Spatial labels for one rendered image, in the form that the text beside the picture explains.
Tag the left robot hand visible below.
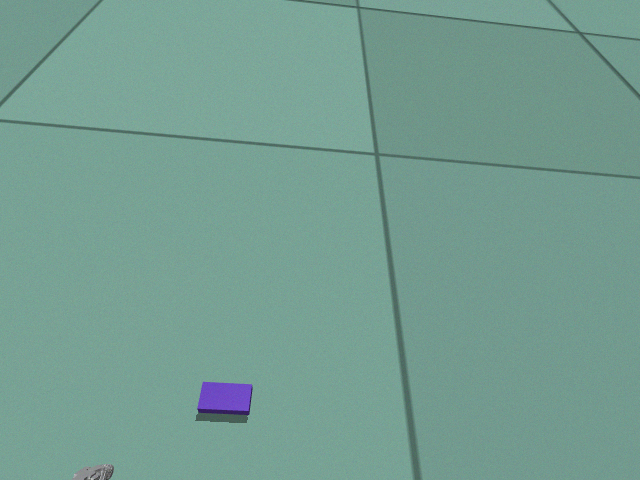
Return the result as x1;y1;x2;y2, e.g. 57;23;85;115
71;464;114;480

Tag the small box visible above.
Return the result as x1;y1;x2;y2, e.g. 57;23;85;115
197;382;252;415

